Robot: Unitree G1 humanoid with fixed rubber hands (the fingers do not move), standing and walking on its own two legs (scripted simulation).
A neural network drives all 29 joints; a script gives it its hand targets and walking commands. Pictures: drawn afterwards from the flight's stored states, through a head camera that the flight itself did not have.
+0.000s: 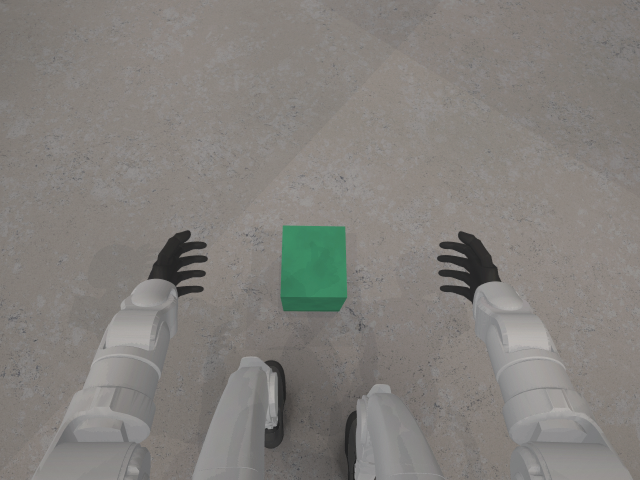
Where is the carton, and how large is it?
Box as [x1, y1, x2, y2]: [280, 225, 346, 311]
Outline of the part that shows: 283,225 280,296 283,310 338,311 346,298 344,226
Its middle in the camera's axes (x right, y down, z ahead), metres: -0.02 +0.09 +1.03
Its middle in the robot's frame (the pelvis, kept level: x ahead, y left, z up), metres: +0.51 +0.02 -0.58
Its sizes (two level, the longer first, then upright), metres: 0.178 0.155 0.197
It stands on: the floor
